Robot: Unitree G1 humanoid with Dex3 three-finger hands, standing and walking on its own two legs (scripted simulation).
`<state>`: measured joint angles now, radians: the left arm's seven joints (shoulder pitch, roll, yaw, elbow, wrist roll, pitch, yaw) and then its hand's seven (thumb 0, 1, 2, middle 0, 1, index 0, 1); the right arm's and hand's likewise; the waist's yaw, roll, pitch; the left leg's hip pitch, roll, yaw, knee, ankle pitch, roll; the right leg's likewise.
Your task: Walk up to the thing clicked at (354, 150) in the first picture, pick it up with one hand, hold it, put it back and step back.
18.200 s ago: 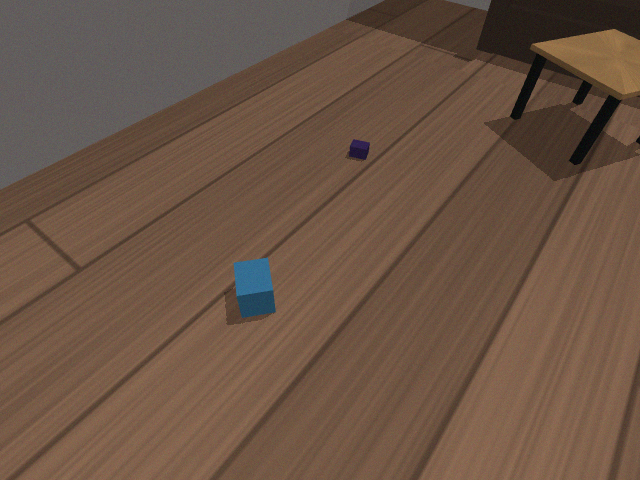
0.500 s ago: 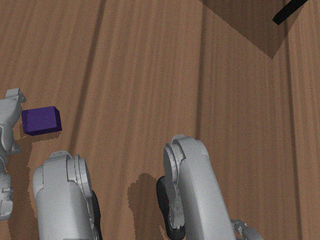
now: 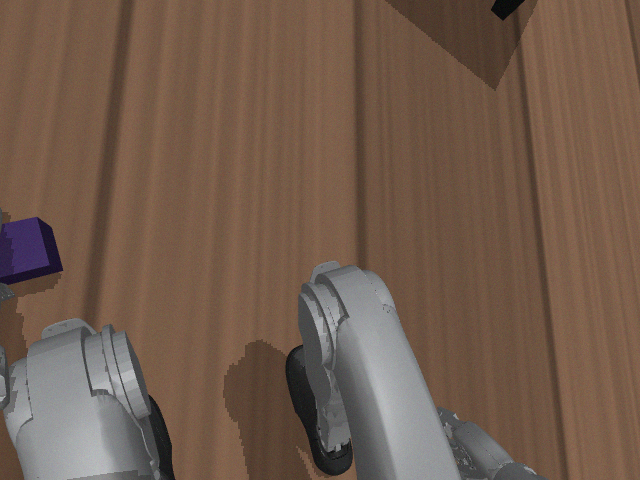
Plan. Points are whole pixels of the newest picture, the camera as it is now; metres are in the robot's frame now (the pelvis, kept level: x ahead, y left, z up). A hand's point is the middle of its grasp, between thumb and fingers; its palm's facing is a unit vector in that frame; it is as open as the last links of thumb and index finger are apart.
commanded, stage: rest palm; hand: left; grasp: from above
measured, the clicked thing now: (13, 253) +0.42 +0.29 -0.27
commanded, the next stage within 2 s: close in 1.34 s
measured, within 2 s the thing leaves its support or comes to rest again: neither
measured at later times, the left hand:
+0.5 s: hand out of the picture +0.40 +0.30 -0.23, palm faces -0.40 -0.07 -0.92, open 14.3 cm
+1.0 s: hand out of the picture +0.41 +0.30 -0.24, palm faces -0.44 -0.09 -0.90, open 14.2 cm
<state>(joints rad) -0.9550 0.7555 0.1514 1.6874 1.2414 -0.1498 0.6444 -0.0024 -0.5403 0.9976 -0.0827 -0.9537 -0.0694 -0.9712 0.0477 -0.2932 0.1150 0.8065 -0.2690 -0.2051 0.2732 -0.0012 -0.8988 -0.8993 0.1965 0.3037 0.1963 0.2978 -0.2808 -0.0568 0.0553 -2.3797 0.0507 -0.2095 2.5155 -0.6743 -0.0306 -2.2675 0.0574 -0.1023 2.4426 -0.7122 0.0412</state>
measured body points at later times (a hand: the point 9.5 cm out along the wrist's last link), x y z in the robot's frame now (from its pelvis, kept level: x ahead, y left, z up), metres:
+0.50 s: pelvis +0.00 +0.00 +0.00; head +0.24 +0.11 +0.36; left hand +0.42 +0.30 -0.17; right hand +0.06 -0.26 -0.08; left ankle +0.07 +0.14 -0.26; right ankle +0.09 -0.12 -0.26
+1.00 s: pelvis +0.00 +0.01 +0.00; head +0.25 +0.11 +0.35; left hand +0.42 +0.30 -0.19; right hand +0.06 -0.24 -0.08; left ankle +0.07 +0.14 -0.26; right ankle +0.09 -0.12 -0.26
